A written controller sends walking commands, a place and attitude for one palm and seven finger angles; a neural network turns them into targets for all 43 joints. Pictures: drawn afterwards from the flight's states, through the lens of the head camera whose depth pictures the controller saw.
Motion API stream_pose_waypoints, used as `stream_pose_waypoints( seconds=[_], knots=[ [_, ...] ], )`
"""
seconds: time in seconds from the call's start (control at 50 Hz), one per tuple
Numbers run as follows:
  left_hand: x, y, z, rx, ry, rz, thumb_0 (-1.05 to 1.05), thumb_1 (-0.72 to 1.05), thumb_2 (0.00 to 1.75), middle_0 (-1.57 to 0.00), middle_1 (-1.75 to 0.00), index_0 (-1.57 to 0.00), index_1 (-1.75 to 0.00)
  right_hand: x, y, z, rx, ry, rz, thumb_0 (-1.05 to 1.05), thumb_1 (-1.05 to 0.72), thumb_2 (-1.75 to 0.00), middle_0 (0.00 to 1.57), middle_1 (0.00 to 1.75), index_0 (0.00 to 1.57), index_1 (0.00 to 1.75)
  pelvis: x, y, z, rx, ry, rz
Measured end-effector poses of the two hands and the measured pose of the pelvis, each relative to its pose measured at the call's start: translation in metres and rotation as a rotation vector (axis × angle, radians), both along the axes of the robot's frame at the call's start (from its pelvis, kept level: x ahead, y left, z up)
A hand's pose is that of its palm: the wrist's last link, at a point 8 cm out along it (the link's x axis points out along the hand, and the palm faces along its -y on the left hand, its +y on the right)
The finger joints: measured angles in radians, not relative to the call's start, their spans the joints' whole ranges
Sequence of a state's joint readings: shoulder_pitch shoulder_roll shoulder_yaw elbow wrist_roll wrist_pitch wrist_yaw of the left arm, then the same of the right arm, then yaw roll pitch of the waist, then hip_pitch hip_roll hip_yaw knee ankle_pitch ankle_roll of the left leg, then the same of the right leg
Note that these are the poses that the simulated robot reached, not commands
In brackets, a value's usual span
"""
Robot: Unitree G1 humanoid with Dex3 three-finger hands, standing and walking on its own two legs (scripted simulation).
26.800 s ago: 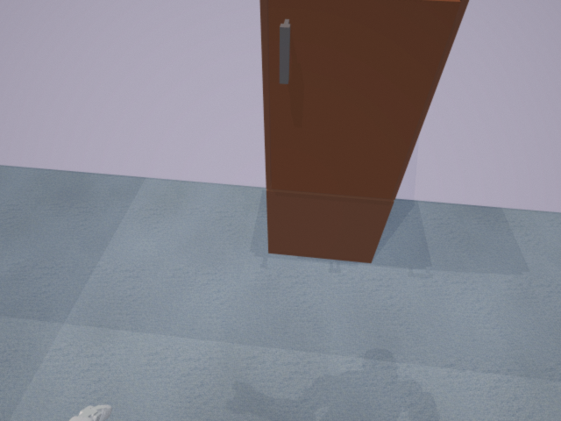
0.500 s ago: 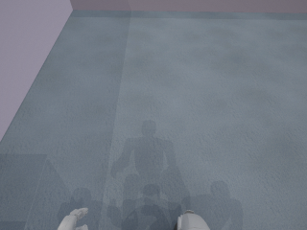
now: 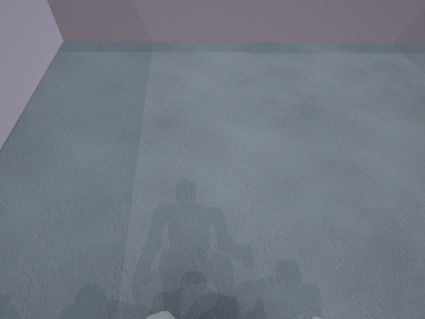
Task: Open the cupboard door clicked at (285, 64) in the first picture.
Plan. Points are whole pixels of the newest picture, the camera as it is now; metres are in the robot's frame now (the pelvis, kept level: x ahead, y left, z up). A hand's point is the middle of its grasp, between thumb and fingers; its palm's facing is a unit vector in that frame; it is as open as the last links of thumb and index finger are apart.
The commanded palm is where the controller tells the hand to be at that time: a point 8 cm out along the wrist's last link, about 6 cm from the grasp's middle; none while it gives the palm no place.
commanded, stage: walk to a spot facing it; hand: left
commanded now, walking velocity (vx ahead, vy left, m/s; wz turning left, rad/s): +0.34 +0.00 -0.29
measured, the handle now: out of the picture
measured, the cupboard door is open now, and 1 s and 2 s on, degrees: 43 43 43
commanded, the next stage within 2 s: turn to face it in 0.16 s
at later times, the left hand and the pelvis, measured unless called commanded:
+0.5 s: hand (174, 234) +0.33 +0.11 -0.15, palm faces -0.02 -0.97 -0.22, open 7.2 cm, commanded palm none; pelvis +0.22 -0.06 +0.02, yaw -1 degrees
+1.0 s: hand (163, 210) +0.39 +0.15 -0.15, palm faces +0.25 -0.93 -0.26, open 7.3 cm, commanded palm none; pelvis +0.33 -0.08 +0.01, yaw +15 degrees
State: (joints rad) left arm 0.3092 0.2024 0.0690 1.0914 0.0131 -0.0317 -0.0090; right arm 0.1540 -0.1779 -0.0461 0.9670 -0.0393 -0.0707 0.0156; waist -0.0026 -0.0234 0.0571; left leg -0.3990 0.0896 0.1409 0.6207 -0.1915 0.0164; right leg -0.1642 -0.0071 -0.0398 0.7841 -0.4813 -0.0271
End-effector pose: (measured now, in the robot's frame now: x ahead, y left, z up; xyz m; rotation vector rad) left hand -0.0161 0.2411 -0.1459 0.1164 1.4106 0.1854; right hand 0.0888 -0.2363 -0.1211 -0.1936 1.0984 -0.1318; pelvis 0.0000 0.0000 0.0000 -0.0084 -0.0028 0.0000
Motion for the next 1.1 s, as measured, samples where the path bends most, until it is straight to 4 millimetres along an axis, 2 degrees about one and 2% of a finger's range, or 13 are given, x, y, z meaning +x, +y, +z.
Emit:
stream_pose_waypoints(
  seconds=[0.08,0.2,0.26,0.32,0.38,0.46,0.5,0.62,0.74,0.82,0.92,1.02,1.1],
  knots=[
    [0.051,0.001,0.006,-0.007,0.001,-0.036,0.0,0.93,0.9,-0.2,-0.3,-0.2,-0.3,0.019,0.008,0.003,0.014,0.012,-0.038,0.0,-0.91,-0.9,0.19,0.29,0.19,0.3,0.037,0.002,0.007,0.021,0.005,-0.029],
    [0.162,-0.016,0.027,-0.005,-0.116,-0.102,0.01,0.94,0.9,-0.2,-0.3,-0.2,-0.3,0.008,-0.004,0.002,0.03,0.177,-0.126,-0.01,-0.94,-0.9,0.2,0.29,0.2,0.3,0.093,-0.007,0.02,0.024,0.017,-0.07],
    [0.219,-0.029,0.03,0.009,-0.158,-0.163,0.01,0.94,0.9,-0.2,-0.3,-0.2,-0.3,0.0,-0.014,-0.007,0.055,0.269,-0.179,0.0,-0.93,-0.9,0.2,0.29,0.2,0.3,0.123,-0.019,0.016,0.029,0.015,-0.098],
    [0.274,-0.045,0.025,0.034,-0.205,-0.217,0.0,0.93,0.9,-0.2,-0.3,-0.2,-0.3,-0.002,-0.027,-0.023,0.081,0.352,-0.224,0.0,-0.92,-0.9,0.2,0.29,0.2,0.3,0.156,-0.039,0.002,0.043,0.007,-0.108],
    [0.308,-0.061,0.023,0.051,-0.248,-0.212,0.0,0.92,0.9,-0.2,-0.3,-0.2,-0.3,0.01,-0.039,-0.031,0.093,0.426,-0.238,0.0,-0.92,-0.9,0.2,0.29,0.2,0.3,0.18,-0.051,-0.003,0.033,-0.001,-0.092],
    [0.327,-0.08,0.028,0.033,-0.228,-0.179,0.0,0.92,0.9,-0.2,-0.3,-0.2,-0.3,0.059,-0.05,-0.018,0.079,0.415,-0.218,0.01,-0.92,-0.9,0.19,0.29,0.19,0.3,0.209,-0.061,0.01,0.024,0.005,-0.047],
    [0.336,-0.081,0.031,0.039,-0.236,-0.131,-0.01,0.94,0.9,-0.2,-0.3,-0.2,-0.3,0.09,-0.052,-0.012,0.075,0.385,-0.19,0.01,-0.92,-0.9,0.19,0.29,0.19,0.3,0.223,-0.065,0.016,0.025,0.014,-0.019],
    [0.351,-0.071,0.025,0.032,-0.228,-0.044,-0.02,0.96,0.9,-0.2,-0.3,-0.21,-0.3,0.19,-0.052,-0.005,0.048,0.287,-0.064,0.01,-0.92,-0.9,0.19,0.29,0.19,0.3,0.26,-0.064,0.016,0.019,0.009,0.059],
    [0.349,-0.048,-0.006,0.019,-0.153,0.029,-0.01,0.94,0.9,-0.2,-0.3,-0.21,-0.3,0.281,-0.054,-0.01,-0.03,0.141,0.03,0.01,-0.93,-0.9,0.19,0.29,0.19,0.3,0.291,-0.048,-0.007,0.001,0.006,0.112],
    [0.359,-0.039,0.002,0.041,-0.141,0.071,0.0,0.93,0.9,-0.2,-0.3,-0.2,-0.3,0.316,-0.056,-0.002,-0.057,0.104,0.076,0.01,-0.92,-0.9,0.19,0.29,0.19,0.3,0.303,-0.049,-0.001,0.003,0.029,0.15],
    [0.375,-0.04,0.022,0.074,-0.196,0.116,0.0,0.92,0.9,-0.2,-0.3,-0.2,-0.3,0.346,-0.061,0.003,-0.053,0.11,0.148,0.0,-0.91,-0.9,0.2,0.29,0.2,0.3,0.315,-0.06,0.009,-0.007,0.044,0.202],
    [0.386,-0.054,0.035,0.117,-0.242,0.154,0.0,0.91,0.9,-0.2,-0.3,-0.2,-0.3,0.374,-0.076,-0.004,-0.023,0.119,0.195,0.0,-0.91,-0.9,0.2,0.29,0.2,0.3,0.33,-0.083,0.008,-0.01,0.043,0.268],
    [0.376,-0.071,0.037,0.156,-0.256,0.197,0.0,0.91,0.9,-0.2,-0.3,-0.2,-0.3,0.402,-0.088,-0.015,-0.007,0.13,0.24,0.01,-0.91,-0.9,0.2,0.29,0.2,0.3,0.341,-0.101,0.003,0.017,0.035,0.326]
  ],
)
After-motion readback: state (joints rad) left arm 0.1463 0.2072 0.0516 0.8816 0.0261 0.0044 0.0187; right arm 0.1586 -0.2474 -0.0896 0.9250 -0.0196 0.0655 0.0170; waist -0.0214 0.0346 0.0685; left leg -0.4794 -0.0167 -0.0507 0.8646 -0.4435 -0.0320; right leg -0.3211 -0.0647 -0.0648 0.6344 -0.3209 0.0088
